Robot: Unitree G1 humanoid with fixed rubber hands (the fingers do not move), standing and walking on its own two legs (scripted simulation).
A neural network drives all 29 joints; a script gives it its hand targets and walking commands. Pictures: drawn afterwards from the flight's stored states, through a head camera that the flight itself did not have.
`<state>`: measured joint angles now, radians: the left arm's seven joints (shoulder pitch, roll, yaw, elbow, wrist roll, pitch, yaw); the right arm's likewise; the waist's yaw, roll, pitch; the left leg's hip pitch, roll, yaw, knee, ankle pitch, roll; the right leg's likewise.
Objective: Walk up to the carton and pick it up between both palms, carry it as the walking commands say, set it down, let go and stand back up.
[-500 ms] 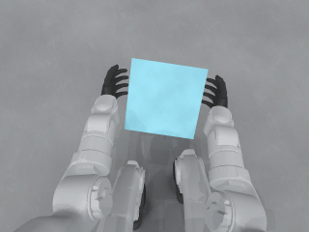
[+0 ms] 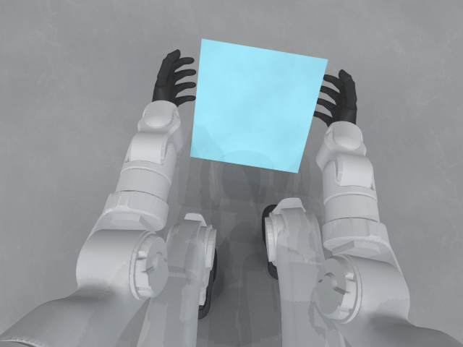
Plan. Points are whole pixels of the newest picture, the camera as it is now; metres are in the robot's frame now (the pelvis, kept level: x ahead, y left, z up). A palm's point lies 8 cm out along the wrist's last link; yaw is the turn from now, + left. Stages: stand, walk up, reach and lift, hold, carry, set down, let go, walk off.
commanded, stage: set down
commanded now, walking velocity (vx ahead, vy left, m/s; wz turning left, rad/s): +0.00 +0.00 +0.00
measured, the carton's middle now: (252, 102) +0.52 -0.07 -0.21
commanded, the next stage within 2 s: none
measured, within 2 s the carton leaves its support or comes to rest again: neither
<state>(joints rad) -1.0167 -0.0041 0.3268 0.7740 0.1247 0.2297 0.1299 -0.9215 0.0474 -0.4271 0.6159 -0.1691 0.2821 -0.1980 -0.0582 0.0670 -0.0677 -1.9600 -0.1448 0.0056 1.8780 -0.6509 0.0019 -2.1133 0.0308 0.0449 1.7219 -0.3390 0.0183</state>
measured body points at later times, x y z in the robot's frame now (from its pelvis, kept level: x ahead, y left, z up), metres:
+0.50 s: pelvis +0.00 +0.00 -0.05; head +0.32 -0.03 +0.26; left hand +0.52 +0.07 -0.19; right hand +0.47 -0.21 -0.20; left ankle +0.07 +0.10 -0.44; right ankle +0.16 -0.12 -0.44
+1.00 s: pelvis +0.00 +0.01 -0.09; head +0.34 -0.01 +0.20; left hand +0.54 +0.06 -0.25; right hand +0.49 -0.23 -0.25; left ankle +0.07 +0.10 -0.44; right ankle +0.16 -0.12 -0.44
